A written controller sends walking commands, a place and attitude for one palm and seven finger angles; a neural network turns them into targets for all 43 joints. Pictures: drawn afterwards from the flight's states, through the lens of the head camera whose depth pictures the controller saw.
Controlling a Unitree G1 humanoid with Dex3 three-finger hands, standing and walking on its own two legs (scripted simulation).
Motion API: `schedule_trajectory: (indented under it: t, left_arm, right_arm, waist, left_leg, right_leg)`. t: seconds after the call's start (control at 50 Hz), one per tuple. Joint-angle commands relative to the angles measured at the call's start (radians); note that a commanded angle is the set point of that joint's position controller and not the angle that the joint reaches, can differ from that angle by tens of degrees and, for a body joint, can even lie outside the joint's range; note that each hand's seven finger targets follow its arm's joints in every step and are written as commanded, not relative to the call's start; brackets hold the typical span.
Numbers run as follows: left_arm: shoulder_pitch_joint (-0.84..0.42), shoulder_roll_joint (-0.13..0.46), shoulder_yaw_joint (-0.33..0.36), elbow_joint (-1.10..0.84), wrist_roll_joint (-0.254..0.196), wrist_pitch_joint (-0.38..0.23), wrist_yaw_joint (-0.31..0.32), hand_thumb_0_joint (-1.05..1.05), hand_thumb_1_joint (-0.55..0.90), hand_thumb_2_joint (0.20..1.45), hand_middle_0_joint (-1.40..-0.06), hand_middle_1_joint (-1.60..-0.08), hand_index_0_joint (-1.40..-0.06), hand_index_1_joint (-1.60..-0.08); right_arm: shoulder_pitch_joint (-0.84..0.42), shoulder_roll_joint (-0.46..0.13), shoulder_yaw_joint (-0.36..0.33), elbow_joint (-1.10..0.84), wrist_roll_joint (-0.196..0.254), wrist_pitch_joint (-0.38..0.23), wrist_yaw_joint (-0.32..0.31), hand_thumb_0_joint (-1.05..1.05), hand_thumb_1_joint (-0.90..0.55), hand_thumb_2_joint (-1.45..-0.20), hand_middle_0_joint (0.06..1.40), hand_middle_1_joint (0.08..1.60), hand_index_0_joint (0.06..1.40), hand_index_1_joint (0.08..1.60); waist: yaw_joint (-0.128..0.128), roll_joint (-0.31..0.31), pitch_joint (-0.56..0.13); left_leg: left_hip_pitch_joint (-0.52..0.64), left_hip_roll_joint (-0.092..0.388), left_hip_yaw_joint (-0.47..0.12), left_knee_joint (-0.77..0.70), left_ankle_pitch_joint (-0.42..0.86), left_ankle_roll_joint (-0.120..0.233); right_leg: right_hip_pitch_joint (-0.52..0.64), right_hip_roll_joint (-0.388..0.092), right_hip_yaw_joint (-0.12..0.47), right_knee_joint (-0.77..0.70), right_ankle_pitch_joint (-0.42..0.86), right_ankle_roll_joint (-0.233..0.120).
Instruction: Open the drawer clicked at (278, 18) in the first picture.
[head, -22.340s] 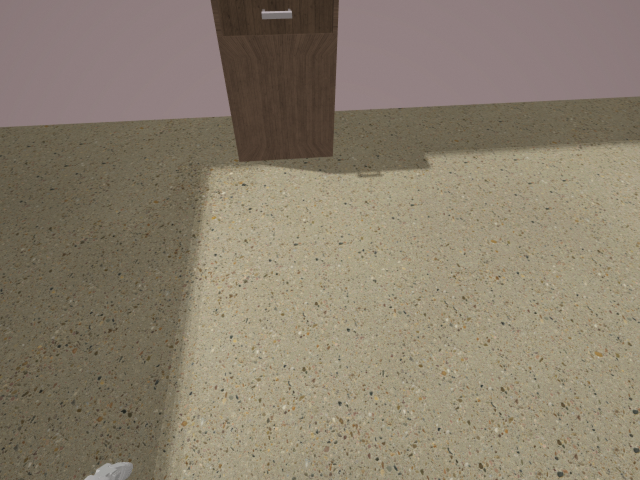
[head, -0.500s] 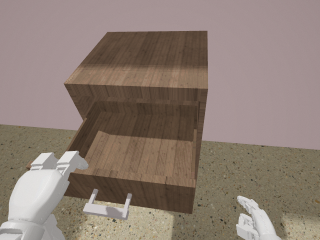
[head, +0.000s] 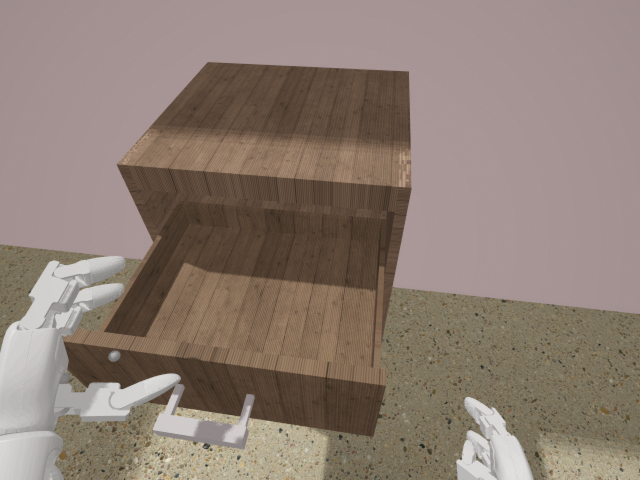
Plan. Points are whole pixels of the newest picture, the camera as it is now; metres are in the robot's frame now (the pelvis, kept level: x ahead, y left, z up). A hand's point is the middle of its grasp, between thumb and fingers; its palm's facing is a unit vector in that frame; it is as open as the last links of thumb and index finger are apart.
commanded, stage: draw the hand back to the body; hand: left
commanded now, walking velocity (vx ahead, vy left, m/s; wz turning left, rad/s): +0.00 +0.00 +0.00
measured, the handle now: (207, 414) +0.21 +0.18 -0.05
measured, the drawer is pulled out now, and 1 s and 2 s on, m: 0.30 0.30 0.30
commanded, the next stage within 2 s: step back with the hand held close in 0.60 s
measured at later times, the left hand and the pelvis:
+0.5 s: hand (101, 358) +0.18 +0.22 +0.16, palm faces +0.40 -0.82 -0.41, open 8.0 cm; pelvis +0.00 -0.01 +0.00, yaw +0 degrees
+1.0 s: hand (104, 363) +0.18 +0.23 +0.14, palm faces +0.28 -0.81 -0.52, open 7.4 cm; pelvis -0.02 +0.00 +0.00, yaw -1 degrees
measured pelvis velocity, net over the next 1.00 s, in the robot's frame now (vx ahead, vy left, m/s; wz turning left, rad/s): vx -0.02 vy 0.00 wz -0.01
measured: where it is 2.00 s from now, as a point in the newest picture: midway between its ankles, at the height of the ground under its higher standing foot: outside the picture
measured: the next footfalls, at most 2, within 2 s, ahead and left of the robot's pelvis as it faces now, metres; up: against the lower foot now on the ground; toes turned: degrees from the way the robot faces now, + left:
left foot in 2.00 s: -0.10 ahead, +0.13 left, +0.00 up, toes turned +4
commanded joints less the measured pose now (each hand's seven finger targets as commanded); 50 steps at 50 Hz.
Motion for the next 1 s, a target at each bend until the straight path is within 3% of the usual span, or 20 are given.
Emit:
schedule_trajectory:
  t: [0.0,0.06,0.12,0.14,0.24,0.28,0.34,0.38,0.4,0.46,0.52,0.56,0.68,0.7,0.72,0.74,0.78,0.84,0.9,0.98]
  left_arm:
    - [-0.022,0.140,0.118,-0.213,-0.015,-0.064,0.014,0.000,0.235,0.615,-0.247,-0.728,-0.247,-0.728]
    - [-0.034,0.158,0.140,-0.231,-0.014,-0.065,0.019,0.000,0.340,0.660,-0.240,-0.660,-0.240,-0.660]
    - [-0.031,0.162,0.157,-0.205,-0.020,-0.059,0.022,0.000,0.445,0.705,-0.232,-0.592,-0.232,-0.592]
    - [-0.065,0.181,0.175,-0.226,-0.020,-0.060,0.023,0.000,0.480,0.720,-0.230,-0.570,-0.230,-0.570]
    - [-0.074,0.190,0.201,-0.195,-0.027,-0.055,0.027,0.000,0.655,0.795,-0.218,-0.458,-0.218,-0.458]
    - [-0.047,0.170,0.192,-0.148,-0.029,-0.054,0.027,0.000,0.725,0.825,-0.213,-0.413,-0.213,-0.413]
    - [-0.073,0.179,0.191,-0.177,-0.028,-0.053,0.024,0.000,0.830,0.870,-0.205,-0.345,-0.205,-0.345]
    - [-0.051,0.164,0.176,-0.151,-0.028,-0.053,0.026,0.000,0.900,0.900,-0.200,-0.300,-0.200,-0.300]
    - [-0.053,0.167,0.175,-0.157,-0.029,-0.053,0.025,0.000,0.900,0.900,-0.200,-0.300,-0.200,-0.300]
    - [-0.067,0.188,0.194,-0.188,-0.025,-0.059,0.029,0.000,0.900,0.900,-0.200,-0.300,-0.200,-0.300]
    - [-0.054,0.183,0.195,-0.161,-0.030,-0.055,0.028,0.000,0.900,0.900,-0.200,-0.300,-0.200,-0.300]
    - [-0.074,0.188,0.194,-0.176,-0.026,-0.059,0.030,0.000,0.900,0.900,-0.200,-0.300,-0.200,-0.300]
    - [-0.052,0.169,0.181,-0.148,-0.027,-0.060,0.030,0.000,0.900,0.900,-0.200,-0.300,-0.200,-0.300]
    - [-0.200,0.309,0.338,-0.256,-0.029,-0.111,0.038,0.000,0.900,0.900,-0.200,-0.300,-0.200,-0.300]
    - [-0.106,0.238,0.290,-0.146,-0.019,-0.111,0.031,0.000,0.900,0.900,-0.200,-0.300,-0.200,-0.300]
    - [-0.114,0.246,0.291,-0.180,-0.016,-0.120,0.026,0.000,0.900,0.900,-0.200,-0.300,-0.200,-0.300]
    - [-0.001,0.183,0.238,-0.142,-0.009,-0.121,0.025,0.000,0.900,0.900,-0.200,-0.300,-0.200,-0.300]
    - [0.058,0.202,0.259,-0.189,-0.007,-0.125,0.034,0.000,0.900,0.900,-0.200,-0.300,-0.200,-0.300]
    - [0.100,0.214,0.276,-0.213,-0.004,-0.130,0.046,0.000,0.900,0.900,-0.200,-0.300,-0.200,-0.300]
    - [0.139,0.237,0.306,-0.254,-0.005,-0.134,0.055,0.000,0.900,0.900,-0.200,-0.300,-0.200,-0.300]
  right_arm:
    - [-0.145,-0.105,-0.057,-0.171,0.007,-0.059,-0.009,0.000,-0.900,-0.900,0.200,0.300,0.200,0.300]
    - [-0.150,-0.103,-0.056,-0.168,0.007,-0.060,-0.010,0.000,-0.900,-0.900,0.200,0.300,0.200,0.300]
    - [-0.151,-0.105,-0.062,-0.163,0.010,-0.050,-0.014,0.000,-0.900,-0.900,0.200,0.300,0.200,0.300]
    - [-0.157,-0.114,-0.062,-0.164,0.014,-0.049,-0.015,0.000,-0.900,-0.900,0.200,0.300,0.200,0.300]
    - [-0.163,-0.115,-0.064,-0.155,0.015,-0.043,-0.018,0.000,-0.900,-0.900,0.200,0.300,0.200,0.300]
    - [-0.158,-0.107,-0.064,-0.148,0.015,-0.040,-0.019,0.000,-0.900,-0.900,0.200,0.300,0.200,0.300]
    - [-0.177,-0.116,-0.065,-0.151,0.015,-0.043,-0.018,0.000,-0.900,-0.900,0.200,0.300,0.200,0.300]
    - [-0.165,-0.107,-0.064,-0.147,0.013,-0.044,-0.017,0.000,-0.900,-0.900,0.200,0.300,0.200,0.300]
    - [-0.167,-0.109,-0.065,-0.151,0.015,-0.043,-0.016,0.000,-0.900,-0.900,0.200,0.300,0.200,0.300]
    - [-0.172,-0.105,-0.064,-0.147,0.012,-0.046,-0.017,0.000,-0.900,-0.900,0.200,0.300,0.200,0.300]
    - [-0.174,-0.104,-0.066,-0.149,0.015,-0.039,-0.017,0.000,-0.900,-0.900,0.200,0.300,0.200,0.300]
    - [-0.176,-0.103,-0.064,-0.148,0.015,-0.042,-0.019,0.000,-0.900,-0.900,0.200,0.300,0.200,0.300]
    - [-0.174,-0.102,-0.065,-0.143,0.017,-0.044,-0.018,0.000,-0.900,-0.900,0.200,0.300,0.200,0.300]
    - [-0.129,-0.132,-0.066,-0.181,0.023,-0.018,-0.015,0.000,-0.900,-0.900,0.200,0.300,0.200,0.300]
    - [-0.131,-0.110,-0.069,-0.153,0.022,0.000,-0.015,0.000,-0.900,-0.900,0.200,0.300,0.200,0.300]
    - [-0.139,-0.125,-0.075,-0.168,0.021,0.008,-0.011,0.000,-0.900,-0.900,0.200,0.300,0.200,0.300]
    - [-0.142,-0.121,-0.074,-0.172,0.022,0.027,-0.006,0.000,-0.900,-0.900,0.200,0.300,0.200,0.300]
    - [-0.165,-0.133,-0.089,-0.191,0.025,0.044,-0.002,0.000,-0.900,-0.900,0.200,0.300,0.200,0.300]
    - [-0.163,-0.126,-0.098,-0.208,0.029,0.057,-0.002,0.000,-0.900,-0.900,0.200,0.300,0.200,0.300]
    - [-0.160,-0.122,-0.103,-0.225,0.027,0.061,-0.005,0.000,-0.900,-0.900,0.200,0.300,0.200,0.300]
  waist:
    - [0.011,-0.001,-0.094]
    - [0.012,0.035,-0.106]
    - [0.010,-0.021,-0.098]
    - [0.005,0.027,-0.099]
    - [0.008,0.024,-0.096]
    - [0.009,-0.020,-0.072]
    - [0.009,0.028,-0.085]
    - [0.008,-0.003,-0.069]
    - [0.010,-0.032,-0.076]
    - [0.011,0.027,-0.099]
    - [0.012,-0.035,-0.085]
    - [0.010,0.023,-0.074]
    - [0.009,0.008,-0.064]
    - [-0.037,-0.031,0.060]
    - [-0.045,-0.119,0.028]
    - [-0.046,-0.104,0.011]
    - [-0.050,-0.103,-0.062]
    - [-0.048,-0.009,-0.148]
    - [-0.047,-0.047,-0.177]
    - [-0.045,-0.005,-0.204]
  left_leg:
    - [-0.065,0.049,-0.022,-0.073,0.345,-0.004]
    - [-0.059,0.045,-0.022,-0.073,0.346,-0.007]
    - [-0.058,0.047,-0.018,-0.069,0.348,-0.002]
    - [-0.053,0.043,-0.018,-0.069,0.324,-0.003]
    - [-0.045,0.041,-0.014,-0.070,0.310,0.002]
    - [-0.057,0.044,-0.014,-0.075,0.308,0.003]
    - [-0.044,0.038,-0.009,-0.069,0.293,0.007]
    - [-0.055,0.041,-0.011,-0.074,0.291,0.007]
    - [-0.053,0.041,-0.010,-0.070,0.291,0.010]
    - [-0.040,0.035,-0.006,-0.066,0.295,0.009]
    - [-0.048,0.040,-0.007,-0.066,0.282,0.011]
    - [-0.045,0.035,-0.003,-0.067,0.259,0.011]
    - [-0.046,0.038,-0.004,-0.070,0.243,0.012]
    - [-0.128,0.045,-0.033,-0.043,0.144,0.027]
    - [-0.101,0.041,-0.039,-0.009,0.111,0.027]
    - [-0.081,0.031,-0.026,0.014,0.095,0.029]
    - [-0.077,0.040,-0.024,0.008,0.141,0.033]
    - [-0.087,0.070,-0.034,-0.027,0.248,0.037]
    - [-0.148,0.101,-0.069,-0.039,0.349,0.037]
    - [-0.192,0.119,-0.097,-0.037,0.424,0.032]
  right_leg:
    - [0.079,-0.040,0.015,-0.044,0.222,-0.012]
    - [0.082,-0.042,0.017,-0.046,0.222,-0.013]
    - [0.074,-0.041,0.015,-0.048,0.236,-0.008]
    - [0.068,-0.042,0.025,-0.057,0.212,-0.011]
    - [0.063,-0.044,0.030,-0.067,0.208,-0.009]
    - [0.059,-0.044,0.019,-0.063,0.205,-0.007]
    - [0.055,-0.047,0.034,-0.075,0.198,-0.007]
    - [0.054,-0.047,0.023,-0.070,0.195,-0.006]
    - [0.055,-0.047,0.026,-0.070,0.197,-0.003]
    - [0.063,-0.051,0.035,-0.073,0.208,-0.006]
    - [0.055,-0.050,0.030,-0.074,0.194,-0.002]
    - [0.043,-0.053,0.039,-0.086,0.166,-0.005]
    - [0.033,-0.052,0.036,-0.087,0.141,-0.003]
    - [-0.082,-0.109,0.184,-0.155,0.163,-0.012]
    - [-0.098,-0.142,0.191,-0.174,0.125,-0.019]
    - [-0.129,-0.161,0.224,-0.188,0.112,-0.025]
    - [-0.086,-0.172,0.177,-0.140,0.147,-0.025]
    - [-0.027,-0.154,0.145,-0.051,0.263,-0.010]
    - [0.024,-0.129,0.103,0.020,0.329,0.004]
    - [0.036,-0.116,0.083,0.088,0.362,0.001]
